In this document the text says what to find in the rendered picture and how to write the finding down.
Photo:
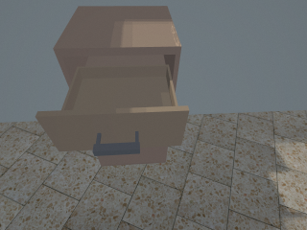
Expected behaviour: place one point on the cabinet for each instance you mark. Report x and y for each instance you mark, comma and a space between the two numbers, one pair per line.
120, 36

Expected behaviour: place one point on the drawer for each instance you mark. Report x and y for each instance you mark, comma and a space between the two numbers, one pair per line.
116, 101

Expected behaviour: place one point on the handle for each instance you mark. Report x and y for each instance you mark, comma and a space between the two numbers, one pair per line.
116, 148

